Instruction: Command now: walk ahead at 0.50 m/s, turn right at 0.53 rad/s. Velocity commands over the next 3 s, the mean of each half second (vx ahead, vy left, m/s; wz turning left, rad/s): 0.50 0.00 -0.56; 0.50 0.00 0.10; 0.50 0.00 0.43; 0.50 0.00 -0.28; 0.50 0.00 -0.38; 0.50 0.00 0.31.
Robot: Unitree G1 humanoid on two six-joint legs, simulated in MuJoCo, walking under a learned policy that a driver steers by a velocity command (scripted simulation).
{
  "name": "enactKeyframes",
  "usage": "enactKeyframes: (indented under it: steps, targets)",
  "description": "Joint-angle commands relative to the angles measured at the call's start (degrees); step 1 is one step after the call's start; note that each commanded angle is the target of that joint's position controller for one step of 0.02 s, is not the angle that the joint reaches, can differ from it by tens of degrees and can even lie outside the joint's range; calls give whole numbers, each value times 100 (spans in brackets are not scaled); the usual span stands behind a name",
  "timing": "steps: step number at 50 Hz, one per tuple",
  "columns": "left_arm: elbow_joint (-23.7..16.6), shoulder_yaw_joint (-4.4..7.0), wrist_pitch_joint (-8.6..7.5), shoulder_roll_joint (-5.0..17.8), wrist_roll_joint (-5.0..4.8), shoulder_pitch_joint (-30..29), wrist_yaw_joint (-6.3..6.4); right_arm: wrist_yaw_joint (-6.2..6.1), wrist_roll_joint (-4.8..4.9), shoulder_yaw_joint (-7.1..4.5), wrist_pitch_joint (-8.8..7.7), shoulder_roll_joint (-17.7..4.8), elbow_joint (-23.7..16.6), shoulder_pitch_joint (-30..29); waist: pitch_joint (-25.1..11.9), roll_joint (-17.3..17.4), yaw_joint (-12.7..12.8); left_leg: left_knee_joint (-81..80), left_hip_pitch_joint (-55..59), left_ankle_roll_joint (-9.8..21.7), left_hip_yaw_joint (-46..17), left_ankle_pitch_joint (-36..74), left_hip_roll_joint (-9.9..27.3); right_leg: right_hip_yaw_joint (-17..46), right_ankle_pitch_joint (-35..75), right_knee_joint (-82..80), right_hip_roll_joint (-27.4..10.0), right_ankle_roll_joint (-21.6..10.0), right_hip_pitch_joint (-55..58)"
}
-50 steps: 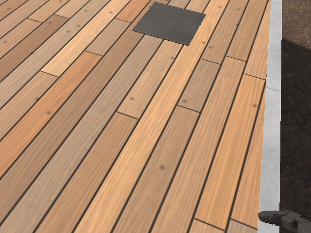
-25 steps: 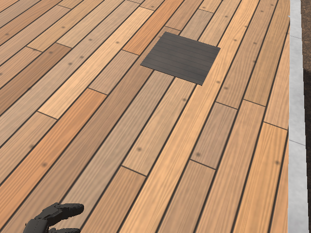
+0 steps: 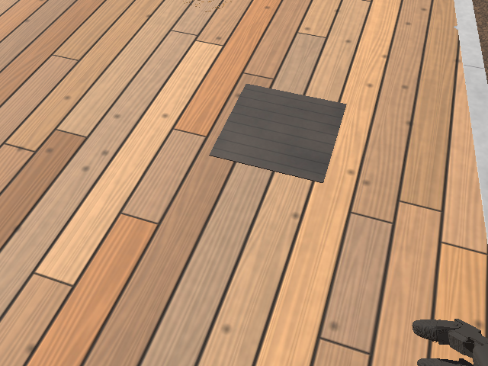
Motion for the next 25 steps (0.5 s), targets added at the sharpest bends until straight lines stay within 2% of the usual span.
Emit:
enactKeyframes:
  steps: [1, 2, 3, 4, 5, 6, 7, 9, 10, 14, 18, 22, 23, 25]
  targets:
    - [-418, 168, -65, 651, 12, -276, 31, -51, 36, -430, -137, -949, -250, 566, -514, -894, -751, -413, 1965, 338, 172, -280, 19, 1112, 1551, 313, -1011, -449, -622]
    - [-526, 44, -101, 299, 91, -308, -2, -100, -71, -529, -156, -1248, -194, 1384, -1231, -437, -1119, -350, 3270, 729, -571, -675, 899, 691, 1091, 1719, -712, -244, -1136]
    - [-670, -107, -156, -139, 17, 504, -8, -109, -176, -643, -74, -1707, -25, 1934, -2046, 1317, -863, -614, 5178, 1701, -3004, -1465, 2269, -157, -1088, 3629, 40, 116, -2980]
    - [-603, -44, -161, 368, -62, 597, 12, -59, -60, -600, -34, -1363, 48, 2053, -1965, 1465, -939, -970, 5135, 1855, -4049, -2702, 2499, -190, -1266, 4674, -392, 200, -3824]
    - [-596, 70, -128, 740, -44, 63, 23, -72, -35, -494, -12, -954, -34, 1795, -1191, 816, -1077, -1072, 4499, 1599, -3166, -2720, 2177, -193, -685, 5008, -606, 242, -4060]
    - [-666, 95, -101, 769, 32, -364, 32, -74, -58, -432, 17, -798, -39, 1524, -691, 407, -1040, -1103, 3804, 1407, -2255, -1910, 1886, -367, -216, 4928, -789, 275, -3945]
    - [-741, 107, -98, 709, 88, -596, 14, -64, -77, -385, 37, -655, 3, 1343, -348, 367, -947, -1232, 3283, 1335, -1672, -1227, 1622, -391, 75, 4695, -917, 288, -3834]
    - [-785, 108, -51, 529, 30, -626, -59, -63, -115, -346, 20, -512, 103, 1214, -92, 606, -742, -1527, 2686, 1252, -912, -636, 1336, -489, 338, 4432, -1105, 280, -3471]
    - [-778, 87, -18, 412, 16, -615, -80, -54, -91, -353, -3, -500, 169, 1223, -73, 611, -701, -1627, 2585, 1291, -671, -422, 1304, -558, 382, 4353, -1119, 287, -3420]
    - [-916, 21, 35, 238, 73, -1036, -114, -55, -59, -454, -39, -776, 439, 1276, 84, 375, -678, -1857, 2590, 1416, 20, 466, 1439, -587, 917, 3559, -1201, 377, -3698]
    - [-1019, -44, -42, 147, 57, -1689, -245, -94, -31, -480, 19, -958, 623, 1316, 188, 268, -874, -1882, 2711, 1240, 787, 715, 1301, -872, 2025, 2249, -1150, 296, -3445]
    - [-1254, -68, -80, 128, 26, -2352, -390, -111, 57, -517, 113, -1150, 848, 1639, 364, 209, -1055, -1752, 3178, 1098, 1158, 974, 1435, -1222, 2034, 1437, -1033, 97, -3293]
    - [-1312, -66, -84, 133, 28, -2444, -415, -103, 87, -522, 145, -1171, 909, 1731, 378, 207, -1050, -1643, 3287, 1073, 1209, 1290, 1483, -1293, 1808, 1293, -963, 5, -3177]
    - [-1343, -6, -84, 225, 74, -2301, -438, -100, 139, -558, 199, -1321, 972, 1785, 185, 329, -830, -1102, 3453, 1033, 1361, 2995, 1532, -1540, 1276, 1109, -626, -246, -2554]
